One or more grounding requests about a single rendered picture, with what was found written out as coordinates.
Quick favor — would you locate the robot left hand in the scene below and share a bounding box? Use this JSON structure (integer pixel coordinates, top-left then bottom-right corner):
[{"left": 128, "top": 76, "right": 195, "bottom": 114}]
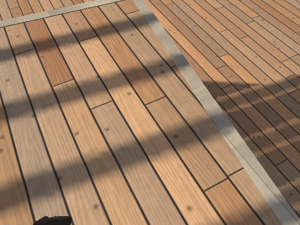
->
[{"left": 33, "top": 216, "right": 72, "bottom": 225}]

